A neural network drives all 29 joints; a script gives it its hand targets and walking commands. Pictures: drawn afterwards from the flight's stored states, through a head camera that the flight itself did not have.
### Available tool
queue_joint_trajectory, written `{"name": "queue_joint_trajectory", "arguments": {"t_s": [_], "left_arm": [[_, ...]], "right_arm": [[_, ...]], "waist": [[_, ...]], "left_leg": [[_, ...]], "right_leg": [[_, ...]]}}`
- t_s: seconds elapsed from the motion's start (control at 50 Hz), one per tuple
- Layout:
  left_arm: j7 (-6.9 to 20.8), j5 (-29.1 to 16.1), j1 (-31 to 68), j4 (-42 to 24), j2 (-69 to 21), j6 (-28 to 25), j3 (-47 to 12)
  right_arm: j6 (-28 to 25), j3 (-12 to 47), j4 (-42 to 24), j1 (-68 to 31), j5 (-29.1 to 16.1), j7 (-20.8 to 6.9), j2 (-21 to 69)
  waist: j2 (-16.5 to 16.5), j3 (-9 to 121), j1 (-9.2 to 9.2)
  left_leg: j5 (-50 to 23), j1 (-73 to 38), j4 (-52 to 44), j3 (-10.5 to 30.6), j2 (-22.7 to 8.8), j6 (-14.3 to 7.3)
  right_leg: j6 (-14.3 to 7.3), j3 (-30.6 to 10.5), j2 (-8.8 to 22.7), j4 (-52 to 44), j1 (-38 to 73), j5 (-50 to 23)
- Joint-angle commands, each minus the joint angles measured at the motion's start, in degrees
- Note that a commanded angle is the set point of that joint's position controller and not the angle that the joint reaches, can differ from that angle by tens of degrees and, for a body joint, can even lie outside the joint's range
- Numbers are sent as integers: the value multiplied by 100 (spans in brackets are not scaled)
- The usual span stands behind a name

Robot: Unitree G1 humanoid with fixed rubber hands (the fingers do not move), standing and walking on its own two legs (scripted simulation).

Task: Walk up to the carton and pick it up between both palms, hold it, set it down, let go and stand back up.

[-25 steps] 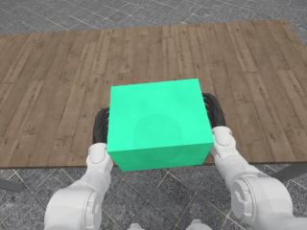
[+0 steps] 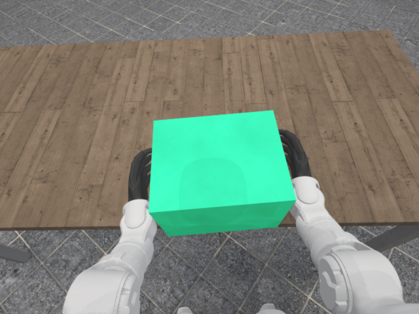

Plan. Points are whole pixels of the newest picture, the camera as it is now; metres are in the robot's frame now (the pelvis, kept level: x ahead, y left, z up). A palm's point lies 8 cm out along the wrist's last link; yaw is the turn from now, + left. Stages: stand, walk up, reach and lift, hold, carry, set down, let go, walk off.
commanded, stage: reach and lift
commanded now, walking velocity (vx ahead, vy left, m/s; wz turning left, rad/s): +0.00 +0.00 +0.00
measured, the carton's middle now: (218, 176) +0.39 +0.00 -0.01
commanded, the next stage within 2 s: none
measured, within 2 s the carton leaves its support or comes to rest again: leaves its support in 0.32 s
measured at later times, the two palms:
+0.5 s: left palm (134, 200) +0.34 +0.16 +0.02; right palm (308, 174) +0.36 -0.17 +0.04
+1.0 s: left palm (126, 172) +0.36 +0.15 +0.08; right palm (319, 152) +0.37 -0.17 +0.10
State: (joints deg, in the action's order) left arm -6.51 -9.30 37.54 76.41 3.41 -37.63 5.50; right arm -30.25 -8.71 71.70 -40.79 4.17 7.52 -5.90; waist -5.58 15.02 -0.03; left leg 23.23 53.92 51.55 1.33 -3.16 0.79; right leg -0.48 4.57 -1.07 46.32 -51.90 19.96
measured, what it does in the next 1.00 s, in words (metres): stands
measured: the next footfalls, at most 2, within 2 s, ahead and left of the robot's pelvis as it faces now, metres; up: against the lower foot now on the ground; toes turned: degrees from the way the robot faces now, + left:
none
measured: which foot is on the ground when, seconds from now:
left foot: down 0.00-1.00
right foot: down 0.00-1.00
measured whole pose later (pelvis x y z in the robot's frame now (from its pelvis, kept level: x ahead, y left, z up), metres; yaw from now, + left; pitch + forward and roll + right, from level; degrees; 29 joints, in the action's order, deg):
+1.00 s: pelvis -0.01 +0.00 +0.04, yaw +3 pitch +15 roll -1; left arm -7.4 -12.9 32.8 59.7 6.1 -18.2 -1.5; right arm -7.1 -1.9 48.1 -32.3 -6.2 9.9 -5.9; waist -3.6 12.6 3.1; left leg 12.7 32.8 30.5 1.4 -0.5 0.6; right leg -0.4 4.8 0.9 28.6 -31.7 11.9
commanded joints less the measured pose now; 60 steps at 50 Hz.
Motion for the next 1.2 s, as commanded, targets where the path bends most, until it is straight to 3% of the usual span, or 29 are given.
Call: {"name": "queue_joint_trajectory", "arguments": {"t_s": [0.0,0.06,0.1,0.12,0.16,0.26,0.3,0.4,0.44,0.46,0.48,0.5,0.56,0.64,0.78,0.88,0.98,1.18], "left_arm": [[693,855,3839,-1647,-3938,-411,-1767],[679,696,4012,-1852,-4181,-404,-2028],[618,721,4079,-2093,-4133,-349,-2098],[622,633,4187,-2160,-4087,-343,-2151],[638,552,4345,-2295,-4064,-291,-2199],[551,331,4513,-2947,-4214,-103,-2561],[536,339,4548,-3159,-4235,11,-2605],[486,37,4773,-3721,-4251,290,-2843],[517,-12,5113,-3890,-4257,389,-2912],[588,112,5925,-3247,-4117,530,-2828],[633,128,6025,-3184,-4229,524,-2616],[651,127,6234,-3268,-4276,523,-2560],[613,108,6301,-3172,-4178,563,-2314],[708,225,5846,-2602,-3855,789,-1926],[784,379,5394,-2847,-3804,974,-1801],[733,319,5205,-3692,-3975,1160,-2187],[607,191,4771,-4957,-4126,1631,-2860],[508,306,3500,-7395,-4129,3588,-3533]], "right_arm": [[-264,2174,-804,-2724,780,-1038,4524],[-241,2255,-1119,-2900,756,-1025,4560],[-169,2322,-1184,-2839,642,-1070,4502],[-127,2369,-1283,-2898,582,-1073,4534],[-15,2482,-1504,-2913,553,-1058,4581],[316,2739,-2048,-2893,294,-1121,4690],[463,2760,-2233,-2936,211,-1132,4699],[881,3015,-2913,-3006,-153,-1082,4769],[1074,3111,-3017,-3037,-292,-1037,4876],[1214,2791,-2983,-3806,2,-1014,4903],[1335,2546,-2687,-3895,198,-1001,5084],[1363,2446,-2586,-3870,244,-990,5194],[1388,2432,-2513,-3966,119,-1005,5249],[1615,2439,-2282,-3815,-44,-950,5085],[1713,2728,-2766,-3533,-331,-912,4995],[1842,3130,-3529,-3346,-577,-882,4955],[2205,3640,-4590,-2966,-932,-816,4815],[3378,4127,-6579,-2309,-1594,-601,4125]], "waist": [[311,4580,258],[233,4703,355],[162,4681,245],[231,4649,304],[397,4697,245],[206,4855,314],[157,4652,255],[401,4688,276],[311,4574,318],[528,3584,736],[625,3375,603],[515,3606,543],[374,4164,403],[508,3784,410],[520,3528,362],[514,3608,385],[481,3716,419],[451,3377,309]], "left_leg": [[-4172,-2356,-225,88,353,380],[-4159,-2622,-252,146,363,435],[-4130,-2581,-285,72,384,423],[-3960,-2445,-267,91,401,401],[-3563,-2258,-491,103,431,321],[-3600,-2430,-574,206,431,333],[-3494,-2536,-622,174,447,329],[-2865,-2329,-864,227,481,203],[-2659,-2292,-1006,257,526,164],[-1308,-1792,-1179,154,696,178],[-852,-1500,-1316,99,669,75],[-795,-1562,-1376,54,623,43],[-1317,-1816,-1347,-14,649,105],[-1476,-1917,-1644,19,696,23],[-2236,-2580,-2111,85,662,87],[-2753,-3162,-2294,196,614,158],[-3317,-3723,-2287,363,573,255],[-4398,-4673,-2318,503,529,385]], "right_leg": [[292,-223,-347,-75,2915,-4306],[264,-187,-379,-159,2703,-4175],[281,-191,-401,-211,2694,-4037],[246,-238,-379,-195,2787,-3951],[295,-312,-353,-275,3075,-3799],[236,-306,-368,-269,2935,-3605],[220,-362,-356,-353,2893,-3216],[201,-442,-295,-438,3025,-2811],[192,-463,-263,-497,3154,-2654],[183,-486,-132,-785,3183,-1442],[122,-508,-79,-746,2967,-982],[68,-536,-55,-766,2989,-855],[131,-462,-55,-741,3420,-1530],[202,-504,19,-1022,3914,-1888],[274,-518,40,-1478,4452,-2703],[266,-510,-4,-1731,4605,-3108],[204,-521,-84,-1925,4572,-3331],[162,-530,-233,-2218,4738,-3828]]}}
